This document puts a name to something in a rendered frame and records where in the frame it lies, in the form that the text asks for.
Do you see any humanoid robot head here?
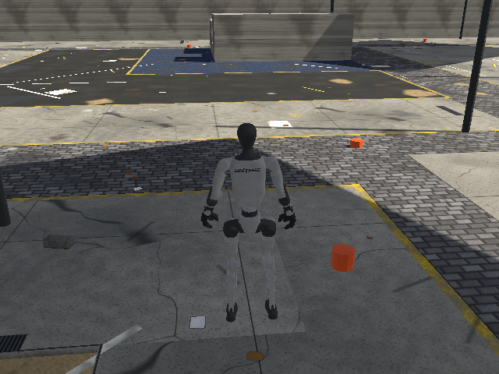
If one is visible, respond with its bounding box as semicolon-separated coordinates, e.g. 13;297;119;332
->
235;123;261;161

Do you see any robot left shin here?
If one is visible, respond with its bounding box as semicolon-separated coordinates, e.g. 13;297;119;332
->
226;259;237;312

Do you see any robot left upper arm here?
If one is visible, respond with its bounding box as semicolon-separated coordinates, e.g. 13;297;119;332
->
210;157;232;200

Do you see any robot right forearm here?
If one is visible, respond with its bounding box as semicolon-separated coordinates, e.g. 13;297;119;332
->
278;187;294;216

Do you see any robot right upper arm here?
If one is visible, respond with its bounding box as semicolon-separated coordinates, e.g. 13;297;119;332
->
264;157;286;199

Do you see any right robot hand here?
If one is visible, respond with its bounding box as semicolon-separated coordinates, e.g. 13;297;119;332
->
278;213;296;229

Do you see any left robot hand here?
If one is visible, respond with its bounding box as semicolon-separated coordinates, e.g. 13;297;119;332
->
201;213;218;228

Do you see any robot left forearm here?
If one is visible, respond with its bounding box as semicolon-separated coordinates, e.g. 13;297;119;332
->
203;189;218;216

